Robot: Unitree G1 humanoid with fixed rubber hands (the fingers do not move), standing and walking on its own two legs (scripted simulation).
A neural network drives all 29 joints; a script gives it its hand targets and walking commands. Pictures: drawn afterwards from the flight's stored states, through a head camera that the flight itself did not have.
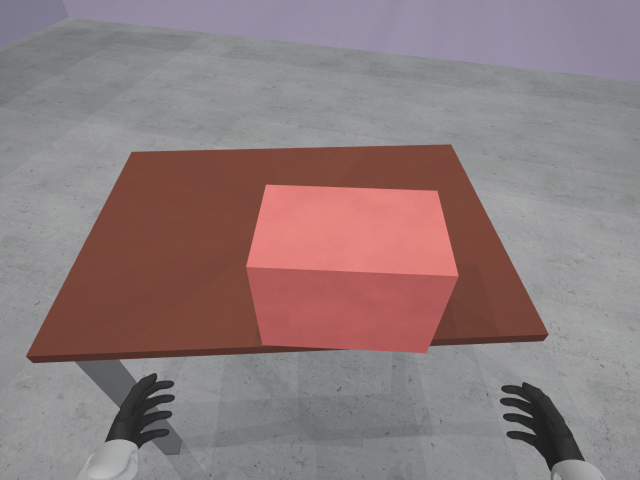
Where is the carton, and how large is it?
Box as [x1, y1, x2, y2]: [246, 185, 458, 352]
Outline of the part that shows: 266,185 246,265 262,344 426,352 458,276 437,191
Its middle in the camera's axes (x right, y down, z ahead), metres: +0.04 +0.05 +0.63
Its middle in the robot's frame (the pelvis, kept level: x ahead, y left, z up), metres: +0.44 -0.01 -0.01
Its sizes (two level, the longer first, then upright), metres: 0.271 0.171 0.202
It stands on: a table, 0.67 m high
